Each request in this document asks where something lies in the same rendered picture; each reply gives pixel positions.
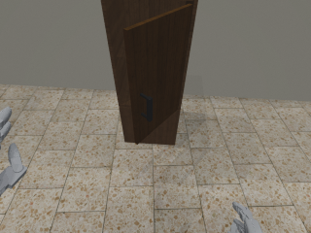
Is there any right robot hand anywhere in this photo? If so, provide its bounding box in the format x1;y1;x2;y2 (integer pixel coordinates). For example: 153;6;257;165
227;201;263;233

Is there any cupboard door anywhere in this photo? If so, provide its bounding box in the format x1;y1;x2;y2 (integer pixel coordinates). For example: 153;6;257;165
123;3;193;145

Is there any handle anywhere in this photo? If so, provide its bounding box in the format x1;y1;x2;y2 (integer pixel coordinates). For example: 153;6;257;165
140;92;153;122

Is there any left robot hand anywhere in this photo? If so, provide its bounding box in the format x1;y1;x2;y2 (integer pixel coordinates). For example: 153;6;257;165
0;107;27;197

